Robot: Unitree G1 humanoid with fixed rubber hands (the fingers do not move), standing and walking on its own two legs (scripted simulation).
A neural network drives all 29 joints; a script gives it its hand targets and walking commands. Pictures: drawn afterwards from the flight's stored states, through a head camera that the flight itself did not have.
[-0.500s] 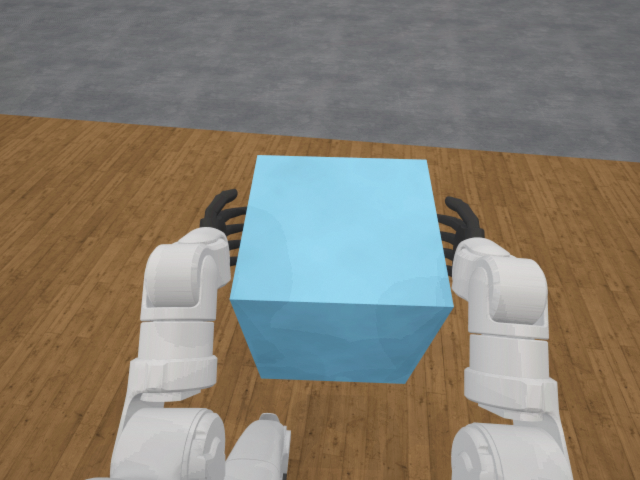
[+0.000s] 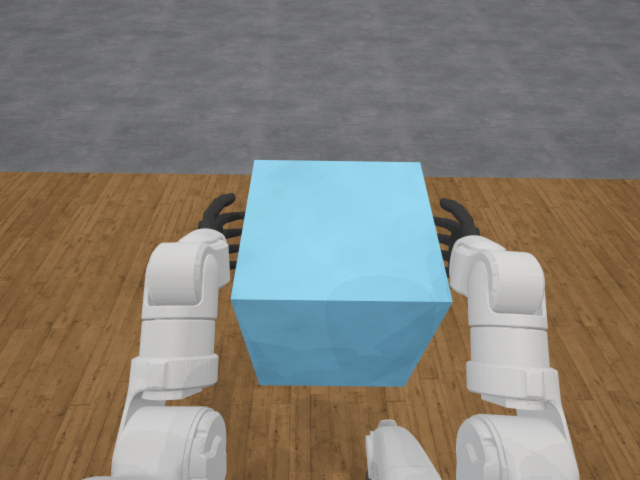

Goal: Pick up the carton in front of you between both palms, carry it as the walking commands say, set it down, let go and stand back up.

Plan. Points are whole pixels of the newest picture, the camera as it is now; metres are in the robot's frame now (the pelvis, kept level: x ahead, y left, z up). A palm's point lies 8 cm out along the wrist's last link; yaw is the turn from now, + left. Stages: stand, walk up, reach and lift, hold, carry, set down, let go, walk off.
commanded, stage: carry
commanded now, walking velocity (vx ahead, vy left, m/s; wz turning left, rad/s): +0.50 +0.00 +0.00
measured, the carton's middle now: (334, 281) +0.36 -0.02 +0.02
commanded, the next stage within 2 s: none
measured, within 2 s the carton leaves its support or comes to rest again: neither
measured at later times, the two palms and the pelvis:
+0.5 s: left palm (231, 138) +0.63 +0.14 +0.03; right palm (397, 131) +0.66 -0.15 +0.03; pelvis +0.30 -0.04 -0.06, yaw +3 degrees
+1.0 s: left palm (248, 64) +0.96 +0.14 -0.02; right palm (376, 70) +0.94 -0.16 -0.02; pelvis +0.61 +0.01 -0.12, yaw +0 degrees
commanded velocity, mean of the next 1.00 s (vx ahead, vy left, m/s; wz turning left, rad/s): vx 0.50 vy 0.00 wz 0.00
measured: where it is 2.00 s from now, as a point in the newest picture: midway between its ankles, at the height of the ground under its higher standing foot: (308, 242)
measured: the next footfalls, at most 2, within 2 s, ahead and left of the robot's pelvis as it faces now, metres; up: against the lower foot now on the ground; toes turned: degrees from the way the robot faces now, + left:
right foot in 0.24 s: +0.32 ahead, -0.06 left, -0.06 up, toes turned +1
left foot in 0.78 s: +0.65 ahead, +0.04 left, -0.11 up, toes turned +1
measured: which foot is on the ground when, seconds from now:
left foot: down 0.00-0.24, up 0.26-0.76, down 0.78-1.00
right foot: up 0.00-0.22, down 0.24-0.80, up 0.82-1.00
